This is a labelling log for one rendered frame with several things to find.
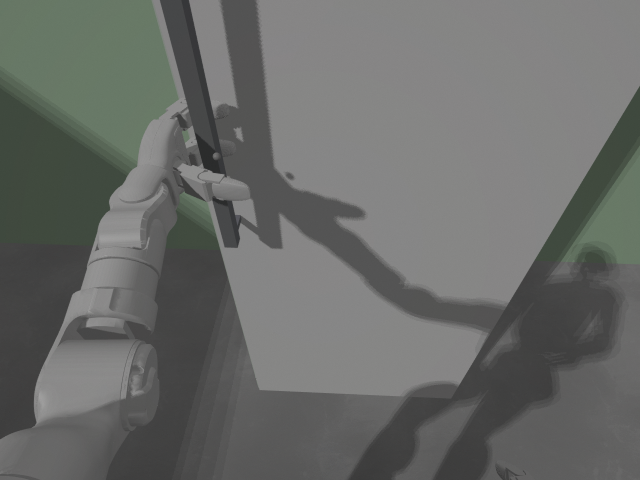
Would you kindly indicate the robot left hand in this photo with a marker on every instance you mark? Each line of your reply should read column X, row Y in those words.
column 163, row 145

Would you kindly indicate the handle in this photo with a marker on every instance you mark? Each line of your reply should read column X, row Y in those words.
column 181, row 29

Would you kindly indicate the robot right hand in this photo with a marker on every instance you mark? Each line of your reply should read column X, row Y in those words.
column 509, row 472

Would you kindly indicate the left robot forearm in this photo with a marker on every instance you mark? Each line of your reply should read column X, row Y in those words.
column 117, row 297

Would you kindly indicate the fridge door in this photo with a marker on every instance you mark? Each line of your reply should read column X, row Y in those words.
column 407, row 161

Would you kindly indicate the robot left upper arm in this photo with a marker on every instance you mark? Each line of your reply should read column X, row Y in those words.
column 93, row 393

